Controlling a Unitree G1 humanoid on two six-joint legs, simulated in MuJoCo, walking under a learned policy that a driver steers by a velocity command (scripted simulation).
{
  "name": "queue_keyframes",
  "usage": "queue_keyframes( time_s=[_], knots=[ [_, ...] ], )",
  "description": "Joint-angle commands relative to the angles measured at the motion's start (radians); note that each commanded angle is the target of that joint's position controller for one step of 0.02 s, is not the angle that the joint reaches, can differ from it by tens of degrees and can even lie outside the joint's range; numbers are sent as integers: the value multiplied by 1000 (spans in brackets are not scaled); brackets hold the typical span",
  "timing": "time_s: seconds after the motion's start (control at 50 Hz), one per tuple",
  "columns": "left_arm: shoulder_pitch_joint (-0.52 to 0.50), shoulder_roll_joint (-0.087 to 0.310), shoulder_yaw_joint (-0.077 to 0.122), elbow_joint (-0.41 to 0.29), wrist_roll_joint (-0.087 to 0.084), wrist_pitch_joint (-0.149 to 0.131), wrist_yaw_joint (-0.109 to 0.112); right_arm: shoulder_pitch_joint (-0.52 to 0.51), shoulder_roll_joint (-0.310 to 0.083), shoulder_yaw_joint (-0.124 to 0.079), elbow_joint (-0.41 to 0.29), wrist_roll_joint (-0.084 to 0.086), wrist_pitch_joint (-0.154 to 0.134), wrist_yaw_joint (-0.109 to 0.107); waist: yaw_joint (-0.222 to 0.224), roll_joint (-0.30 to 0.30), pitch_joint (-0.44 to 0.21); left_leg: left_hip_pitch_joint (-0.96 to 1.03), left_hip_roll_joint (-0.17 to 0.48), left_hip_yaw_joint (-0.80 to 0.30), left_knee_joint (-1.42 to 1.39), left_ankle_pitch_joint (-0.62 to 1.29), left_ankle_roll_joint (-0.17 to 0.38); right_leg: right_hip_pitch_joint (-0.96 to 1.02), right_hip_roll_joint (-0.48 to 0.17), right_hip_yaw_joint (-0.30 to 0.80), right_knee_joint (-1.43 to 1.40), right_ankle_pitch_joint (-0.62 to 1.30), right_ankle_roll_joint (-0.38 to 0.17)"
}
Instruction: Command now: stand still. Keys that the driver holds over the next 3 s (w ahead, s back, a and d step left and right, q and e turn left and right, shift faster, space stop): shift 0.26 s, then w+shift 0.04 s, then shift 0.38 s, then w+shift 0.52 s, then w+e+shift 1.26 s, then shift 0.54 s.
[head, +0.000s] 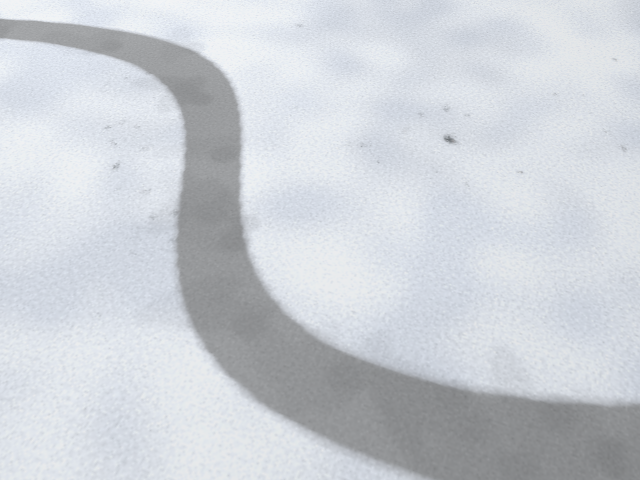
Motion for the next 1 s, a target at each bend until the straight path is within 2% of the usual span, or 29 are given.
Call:
queue_keyframes(
  time_s=[0.02, 0.26, 0.28, 0.3, 0.32, 0.34, 0.36, 0.38, 0.42, 0.44, 0.46, 0.52, 0.58, 0.6, 0.68, 0.7, 0.72, 0.74, 0.76, 0.78, 0.8, 0.82, 0.86, 0.88, 0.9, 0.92, 0.96, 0.98, 1.0],
  knots=[
    [86, 61, 8, 2, 1, -2, 3, 47, -72, -11, -10, 0, -2, -2, -4, 8, 42, 54, 149, -143, -54, 274, 21, -122, -112, 79, -63, 233, -30],
    [102, 50, 8, 6, 1, -5, 3, 58, -63, -10, -2, 0, -2, -2, -4, 7, 54, 36, 146, -142, -63, 228, 16, -128, -113, 81, -67, 215, -31],
    [111, 49, 10, 7, 4, -5, 1, 67, -65, -13, -1, -2, 0, 0, -5, 13, 29, 43, 122, -136, -65, 40, 25, -132, -91, 70, -59, 73, -41],
    [103, 65, 19, -6, 1, -5, -3, 79, -99, -29, -7, 0, 6, 4, -10, 25, 33, 29, 95, -138, -45, -247, 54, -170, -51, 48, 2, -147, -69],
    [92, 66, 21, -20, 8, -5, -5, 100, -112, -34, -13, -4, 9, 4, -23, 32, 83, -1, 121, -192, -71, -353, 78, -249, -41, 46, 38, -209, -82],
    [84, 41, 16, -33, 14, -8, -6, 131, -109, -34, -11, -5, 9, 2, -35, 56, 123, 0, 164, -262, -114, -384, 100, -321, -26, 28, 80, -183, -81],
    [88, 13, 8, -39, 20, -16, -7, 150, -95, -28, -8, -7, 5, -1, -38, 80, 148, 3, 214, -331, -155, -335, 114, -355, -27, 13, 101, -98, -70],
    [105, -3, 3, -35, 20, -22, -7, 135, -67, -15, -12, -12, -1, -3, -23, 72, 148, -15, 242, -355, -165, -217, 114, -319, -51, 27, 67, -7, -57],
    [160, 16, 5, -11, 6, -33, -3, 69, -58, -8, -27, -16, -17, -5, 20, 34, 125, -44, 181, -232, -70, 155, 72, -174, -80, 69, -27, 144, -42],
    [162, 44, 10, -4, -1, -35, 0, 59, -57, -9, -32, -11, -24, -2, 15, -3, 104, -37, 138, -145, -7, 316, 47, -124, -96, 86, -35, 254, -41],
    [161, 54, 10, -3, -5, -37, 1, 67, -60, -10, -31, -4, -29, -2, 8, -9, 70, -24, 125, -113, 21, 370, 35, -83, -109, 92, -19, 379, -43],
    [155, 48, 3, 0, -4, -33, 3, 99, -61, -9, -18, 9, -25, -3, -3, -23, 9, 17, 126, -99, 39, 363, 26, -27, -135, 88, -4, 545, -46],
    [146, 48, 1, 2, -5, -26, 6, 101, -59, -8, -11, 8, -15, -5, -9, -19, 16, 35, 134, -100, 33, 354, 21, -42, -130, 81, -14, 523, -42],
    [138, 37, -3, 0, -14, -26, 7, 91, -66, -12, -13, 8, -14, -7, -7, -12, 27, 32, 134, -104, 29, 355, 18, -51, -127, 82, -23, 512, -37],
    [129, 43, -6, 4, -9, -22, 8, 91, -53, -8, -11, 12, -10, -9, -13, -2, 31, 48, 142, -107, 12, 358, 13, -56, -128, 86, -33, 506, -34],
    [144, 54, 0, 8, -9, -22, 6, 85, -53, -11, -15, 7, -11, -7, -4, -13, 12, 29, 108, -81, 39, 200, 22, -37, -111, 88, -38, 347, -53],
    [157, 79, 11, 8, -12, -21, 1, 70, -60, -18, -27, 3, -12, 1, 5, -56, 20, -30, 50, -36, 106, -78, 41, -31, -110, 131, -47, 69, -100],
    [205, 111, 24, 13, -10, -20, -6, 20, -72, -24, -59, -8, -15, 13, 38, -118, 74, -178, 12, -13, 181, -271, 51, -19, -168, 266, -120, -275, -161],
    [265, 145, 37, 20, -10, -20, -10, -78, -75, -24, -113, -18, -22, 24, 80, -150, 175, -370, 14, 38, 252, -316, 52, 7, -256, 407, -221, -535, -221],
    [299, 161, 45, 21, -6, -24, -11, -196, -81, -24, -176, -22, -32, 31, 116, -139, 277, -532, 56, 67, 307, -283, 49, 13, -338, 514, -289, -621, -266],
    [310, 156, 47, 17, 0, -30, -12, -278, -91, -27, -220, -21, -44, 33, 137, -108, 317, -635, 90, 45, 369, -239, 43, 29, -369, 563, -317, -588, -287],
    [314, 159, 51, 13, 16, -38, -12, -290, -86, -28, -237, -18, -53, 41, 127, -89, 305, -701, 112, 26, 409, -198, 40, 87, -372, 555, -309, -512, -299],
    [282, 161, 56, -9, 11, -61, -14, -293, -111, -43, -258, -20, -64, 57, 102, -71, 239, -731, 131, 5, 457, -123, 18, 148, -339, 473, -293, -352, -277],
    [262, 159, 56, -19, 11, -70, -16, -288, -109, -47, -277, -21, -63, 64, 77, -61, 206, -716, 132, -1, 454, -76, 8, 149, -327, 425, -292, -274, -265],
    [230, 156, 58, -39, 12, -76, -16, -292, -98, -46, -291, -18, -56, 73, 59, -63, 186, -660, 135, -2, 408, -44, -1, 115, -309, 360, -301, -215, -247],
    [205, 161, 60, -55, 6, -80, -16, -291, -100, -49, -297, -14, -51, 79, 46, -75, 177, -589, 121, 19, 375, -12, -11, 58, -282, 301, -310, -149, -226],
    [188, 156, 57, -65, -7, -93, -17, -314, -77, -40, -339, -11, -42, 88, 27, -99, 169, -368, 96, 64, 292, 47, -5, -106, -265, 208, -334, -12, -204],
    [164, 167, 59, -74, -15, -97, -21, -267, -88, -45, -332, -13, -36, 87, -5, -101, 162, -237, 75, 98, 271, 53, 9, -183, -262, 160, -318, 92, -196],
    [135, 195, 61, -86, -16, -100, -23, -176, -102, -55, -308, -9, -32, 84, -53, -98, 135, -94, 42, 124, 264, 32, 26, -233, -261, 118, -247, 295, -174]
  ],
)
